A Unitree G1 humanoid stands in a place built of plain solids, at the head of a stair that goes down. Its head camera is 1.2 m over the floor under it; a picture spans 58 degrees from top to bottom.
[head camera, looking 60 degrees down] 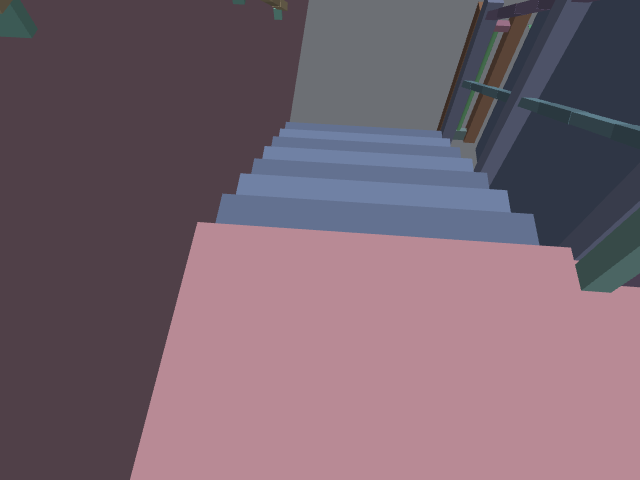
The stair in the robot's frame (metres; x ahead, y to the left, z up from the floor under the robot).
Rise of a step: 0.18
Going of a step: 0.24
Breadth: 1.20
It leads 5 degrees to the right of straight ahead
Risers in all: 8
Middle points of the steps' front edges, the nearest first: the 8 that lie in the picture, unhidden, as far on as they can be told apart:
0.71 -0.19 0.00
0.96 -0.21 -0.18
1.20 -0.23 -0.36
1.44 -0.25 -0.53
1.69 -0.27 -0.71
1.93 -0.29 -0.89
2.18 -0.31 -1.07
2.42 -0.33 -1.25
